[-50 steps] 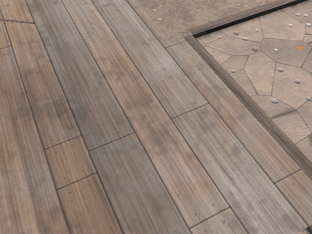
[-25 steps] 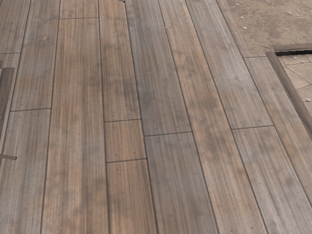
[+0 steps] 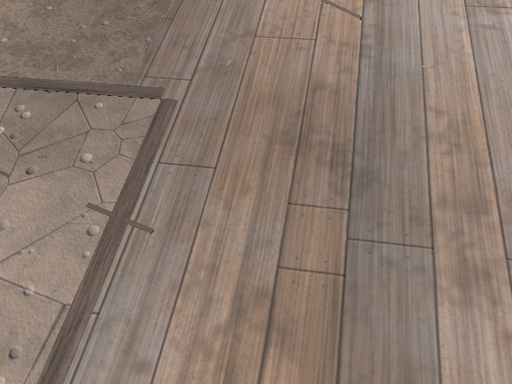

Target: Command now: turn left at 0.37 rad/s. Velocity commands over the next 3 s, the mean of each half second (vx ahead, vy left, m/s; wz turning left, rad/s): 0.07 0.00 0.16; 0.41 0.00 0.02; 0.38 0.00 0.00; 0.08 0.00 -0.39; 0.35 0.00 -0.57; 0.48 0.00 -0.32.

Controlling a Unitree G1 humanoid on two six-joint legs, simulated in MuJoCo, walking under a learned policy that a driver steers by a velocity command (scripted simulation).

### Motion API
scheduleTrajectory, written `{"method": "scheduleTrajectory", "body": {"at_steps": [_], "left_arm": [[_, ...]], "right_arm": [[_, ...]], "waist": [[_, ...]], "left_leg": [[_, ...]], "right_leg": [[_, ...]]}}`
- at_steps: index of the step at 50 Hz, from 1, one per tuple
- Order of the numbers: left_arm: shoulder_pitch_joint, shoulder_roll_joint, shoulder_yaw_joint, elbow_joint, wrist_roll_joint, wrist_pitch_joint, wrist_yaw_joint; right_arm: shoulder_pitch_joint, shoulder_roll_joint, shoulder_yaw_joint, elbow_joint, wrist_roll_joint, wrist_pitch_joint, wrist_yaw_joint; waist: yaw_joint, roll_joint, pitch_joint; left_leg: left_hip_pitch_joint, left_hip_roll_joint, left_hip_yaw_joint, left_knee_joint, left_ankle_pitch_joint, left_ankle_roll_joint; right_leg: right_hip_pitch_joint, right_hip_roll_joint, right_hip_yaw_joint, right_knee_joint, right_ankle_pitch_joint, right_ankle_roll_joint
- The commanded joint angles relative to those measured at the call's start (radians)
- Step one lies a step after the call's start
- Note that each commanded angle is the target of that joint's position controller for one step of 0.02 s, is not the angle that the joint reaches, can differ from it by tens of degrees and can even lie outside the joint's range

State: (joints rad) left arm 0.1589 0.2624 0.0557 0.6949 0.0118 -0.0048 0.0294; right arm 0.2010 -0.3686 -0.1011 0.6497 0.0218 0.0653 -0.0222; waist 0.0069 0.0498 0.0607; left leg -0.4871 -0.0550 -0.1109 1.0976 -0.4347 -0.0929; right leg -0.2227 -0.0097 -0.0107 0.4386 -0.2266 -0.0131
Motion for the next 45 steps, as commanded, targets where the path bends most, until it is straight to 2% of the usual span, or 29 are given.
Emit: {"method": "scheduleTrajectory", "body": {"at_steps": [1, 3, 5, 7, 8, 9, 10, 11, 12, 13, 15, 17, 19, 20, 22, 23, 25, 28, 30, 31, 32, 33, 34, 35, 36, 37, 38, 41, 45], "left_arm": [[-0.008, 0.171, 0.041, -0.053, -0.002, -0.002, 0.003], [-0.024, 0.193, 0.047, -0.051, -0.009, 0.003, -0.007], [-0.012, 0.206, 0.048, -0.038, -0.019, 0.007, -0.015], [-0.022, 0.197, 0.040, -0.026, -0.035, 0.009, -0.018], [0.010, 0.176, 0.030, -0.007, -0.041, 0.005, -0.019], [0.054, 0.142, 0.016, 0.006, -0.021, -0.007, -0.025], [0.083, 0.080, -0.006, -0.011, 0.021, -0.021, -0.033], [0.008, 0.099, -0.004, -0.018, 0.017, -0.019, -0.024], [-0.007, 0.122, 0.001, -0.015, 0.007, -0.014, -0.020], [-0.012, 0.114, -0.001, -0.006, 0.008, -0.013, -0.018], [-0.002, 0.138, 0.001, 0.006, 0.010, -0.006, -0.012], [0.024, 0.138, 0.000, 0.029, -0.001, -0.008, -0.015], [-0.016, 0.136, 0.002, 0.023, -0.017, -0.017, -0.016], [-0.047, 0.137, 0.004, 0.009, -0.025, -0.027, -0.017], [-0.068, 0.147, 0.012, -0.010, -0.041, -0.051, -0.028], [-0.055, 0.149, 0.015, -0.007, -0.046, -0.061, -0.036], [-0.051, 0.131, 0.008, 0.003, -0.042, -0.077, -0.052], [-0.007, 0.112, -0.003, 0.028, -0.034, -0.086, -0.071], [0.101, 0.125, 0.005, 0.072, -0.031, -0.083, -0.071], [0.177, 0.139, 0.013, 0.096, -0.036, -0.079, -0.064], [0.266, 0.177, 0.026, 0.108, -0.039, -0.079, -0.052], [0.335, 0.312, 0.050, 0.098, -0.028, -0.080, -0.045], [0.325, 0.295, 0.046, 0.092, -0.013, -0.088, -0.052], [0.248, 0.236, 0.027, 0.076, -0.016, -0.095, -0.052], [0.208, 0.196, 0.016, 0.065, -0.014, -0.099, -0.052], [0.182, 0.180, 0.009, 0.058, -0.008, -0.099, -0.052], [0.172, 0.168, 0.004, 0.054, -0.004, -0.097, -0.050], [0.196, 0.157, -0.001, 0.061, -0.010, -0.098, -0.045], [0.231, 0.159, -0.003, 0.084, -0.013, -0.084, -0.034]], "right_arm": [[-0.056, -0.026, 0.004, -0.097, -0.007, -0.018, 0.001], [-0.062, -0.006, 0.018, -0.101, -0.013, -0.019, 0.007], [-0.046, -0.019, 0.016, -0.092, -0.009, -0.018, 0.010], [0.014, -0.013, 0.016, -0.061, -0.010, -0.019, 0.015], [0.034, -0.020, 0.015, -0.051, -0.015, -0.020, 0.015], [0.044, -0.061, 0.012, -0.058, -0.020, -0.020, 0.009], [0.006, -0.143, 0.000, -0.076, -0.034, -0.016, -0.002], [-0.031, -0.057, 0.023, -0.078, -0.047, -0.028, 0.008], [-0.072, -0.018, 0.038, -0.080, -0.051, -0.041, 0.016], [-0.083, -0.011, 0.040, -0.067, -0.050, -0.050, 0.017], [-0.077, -0.024, 0.040, -0.054, -0.043, -0.064, 0.018], [-0.030, -0.023, 0.045, -0.040, -0.042, -0.059, 0.014], [0.033, -0.090, 0.025, -0.024, -0.027, -0.054, 0.009], [0.069, -0.108, 0.019, -0.014, -0.022, -0.057, 0.006], [0.118, -0.096, 0.019, 0.005, -0.018, -0.079, 0.002], [0.112, -0.080, 0.021, 0.005, -0.010, -0.088, 0.001], [0.069, -0.067, 0.022, -0.005, -0.003, -0.096, 0.005], [0.026, -0.091, 0.013, -0.011, 0.003, -0.094, 0.020], [0.025, -0.079, 0.016, -0.003, 0.007, -0.092, 0.027], [0.036, -0.050, 0.025, 0.004, -0.001, -0.095, 0.029], [0.028, 0.007, 0.044, 0.002, -0.013, -0.102, 0.032], [0.029, 0.070, 0.063, -0.051, -0.022, -0.120, 0.029], [0.025, -0.011, 0.041, -0.062, 0.008, -0.135, 0.021], [0.022, -0.060, 0.025, -0.054, 0.028, -0.142, 0.021], [0.022, -0.063, 0.023, -0.037, 0.022, -0.146, 0.023], [0.018, -0.049, 0.023, -0.025, 0.006, -0.149, 0.025], [0.017, -0.041, 0.021, -0.018, -0.004, -0.149, 0.028], [0.012, -0.008, 0.025, -0.009, -0.011, -0.141, 0.038], [-0.099, 0.033, 0.039, -0.050, -0.011, -0.145, 0.041]], "waist": [[0.026, -0.210, -0.107], [0.029, -0.228, -0.118], [0.031, -0.240, -0.124], [-0.007, -0.222, -0.121], [-0.018, -0.197, -0.115], [-0.003, -0.116, -0.154], [0.055, 0.134, -0.173], [0.009, 0.135, -0.159], [0.018, 0.102, -0.122], [0.020, 0.106, -0.116], [0.014, 0.114, -0.084], [-0.005, 0.080, -0.080], [-0.050, 0.105, 0.004], [-0.072, 0.125, 0.046], [-0.083, 0.141, 0.069], [-0.071, 0.115, 0.058], [-0.056, 0.065, 0.032], [-0.024, 0.057, -0.022], [0.033, 0.033, -0.055], [0.066, 0.018, -0.070], [0.107, -0.059, -0.086], [0.108, -0.330, -0.130], [0.106, -0.287, -0.111], [0.072, -0.216, -0.009], [0.055, -0.183, 0.023], [0.042, -0.146, 0.024], [0.032, -0.135, 0.023], [0.027, -0.129, 0.003], [0.050, -0.114, 0.017]], "left_leg": [[-0.041, 0.036, 0.030, -0.130, -0.019, -0.016], [0.064, 0.053, 0.071, -0.271, -0.035, -0.007], [0.140, 0.044, 0.106, -0.394, 0.000, 0.004], [0.262, 0.030, 0.136, -0.632, 0.176, 0.039], [0.355, 0.030, 0.125, -0.774, 0.299, 0.069], [0.494, 0.115, 0.013, -0.773, 0.460, 0.100], [0.524, 0.290, -0.176, -0.722, 0.665, 0.199], [0.381, 0.329, -0.202, -0.742, 0.564, 0.297], [0.348, 0.281, -0.166, -0.756, 0.451, 0.286], [0.350, 0.230, -0.128, -0.750, 0.364, 0.243], [0.320, 0.193, -0.103, -0.745, 0.341, 0.193], [0.303, 0.167, -0.109, -0.783, 0.054, 0.188], [0.309, 0.234, -0.230, -0.862, -0.251, 0.255], [0.315, 0.282, -0.310, -0.901, -0.295, 0.293], [0.397, 0.365, -0.417, -0.931, -0.234, 0.350], [0.440, 0.371, -0.410, -0.929, -0.194, 0.353], [0.451, 0.332, -0.316, -0.927, -0.079, 0.329], [0.322, 0.257, -0.161, -0.901, 0.084, 0.301], [0.199, 0.227, -0.106, -0.825, 0.080, 0.273], [0.135, 0.203, -0.083, -0.760, 0.062, 0.247], [0.045, 0.138, -0.010, -0.567, 0.065, 0.192], [-0.156, 0.017, 0.117, -0.185, -0.074, 0.105], [-0.265, 0.015, 0.022, 0.010, -0.160, 0.100], [-0.344, 0.081, -0.001, 0.073, -0.067, 0.122], [-0.347, 0.114, 0.015, 0.069, 0.031, 0.136], [-0.333, 0.137, 0.022, 0.038, 0.108, 0.139], [-0.301, 0.156, 0.025, 0.003, 0.171, 0.136], [-0.272, 0.159, 0.065, -0.062, 0.291, 0.105], [-0.260, 0.147, 0.099, -0.278, 0.428, 0.071]], "right_leg": [[0.178, -0.233, 0.180, -0.102, 0.362, -0.220], [0.145, -0.237, 0.157, -0.093, 0.398, -0.220], [0.130, -0.244, 0.162, -0.076, 0.425, -0.220], [0.093, -0.228, 0.146, -0.032, 0.409, -0.191], [0.048, -0.208, 0.132, -0.013, 0.355, -0.144], [-0.037, -0.169, 0.097, 0.036, 0.224, -0.063], [-0.140, -0.062, -0.010, 0.129, -0.072, 0.032], [-0.085, -0.055, 0.011, 0.122, -0.211, 0.066], [-0.059, -0.057, 0.013, 0.108, -0.159, 0.074], [-0.043, -0.052, 0.012, 0.066, -0.059, 0.075], [-0.006, -0.066, 0.033, 0.010, 0.084, 0.080], [-0.001, -0.027, -0.025, 0.060, -0.038, 0.072], [-0.161, 0.013, -0.061, 0.173, -0.165, 0.053], [-0.243, 0.003, -0.038, 0.238, -0.220, 0.036], [-0.412, -0.052, 0.041, 0.417, -0.322, -0.004], [-0.455, -0.072, 0.056, 0.437, -0.317, -0.020], [-0.411, -0.081, 0.039, 0.349, -0.256, -0.035], [-0.147, -0.029, -0.030, 0.181, -0.076, -0.021], [0.081, 0.019, -0.069, 0.087, 0.065, -0.009], [0.188, 0.024, -0.062, 0.076, 0.045, -0.014], [0.296, -0.068, 0.067, 0.015, -0.024, -0.049], [0.396, -0.322, 0.498, -0.165, -0.258, -0.184], [0.345, -0.402, 0.764, -0.285, -0.510, -0.285], [0.298, -0.388, 0.686, -0.286, -0.550, -0.265], [0.268, -0.334, 0.571, -0.279, -0.453, -0.229], [0.248, -0.291, 0.480, -0.279, -0.324, -0.203], [0.227, -0.254, 0.399, -0.287, -0.208, -0.183], [0.216, -0.204, 0.250, -0.307, 0.072, -0.179], [0.205, -0.168, 0.128, -0.320, 0.290, -0.168]]}}
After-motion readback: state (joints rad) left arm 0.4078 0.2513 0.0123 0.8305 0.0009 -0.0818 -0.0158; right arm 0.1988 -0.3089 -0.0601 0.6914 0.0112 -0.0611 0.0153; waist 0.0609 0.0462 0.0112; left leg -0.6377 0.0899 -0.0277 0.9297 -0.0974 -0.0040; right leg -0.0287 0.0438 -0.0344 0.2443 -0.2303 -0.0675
